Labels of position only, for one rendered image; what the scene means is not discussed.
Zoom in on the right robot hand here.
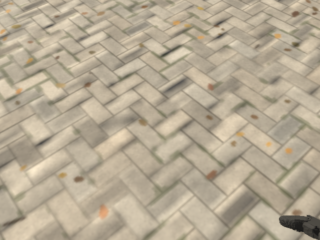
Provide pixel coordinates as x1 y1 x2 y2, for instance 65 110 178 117
279 215 320 240

